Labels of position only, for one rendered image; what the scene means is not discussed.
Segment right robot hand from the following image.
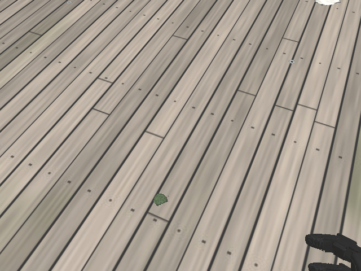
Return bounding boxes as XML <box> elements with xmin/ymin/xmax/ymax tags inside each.
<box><xmin>305</xmin><ymin>233</ymin><xmax>361</xmax><ymax>271</ymax></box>

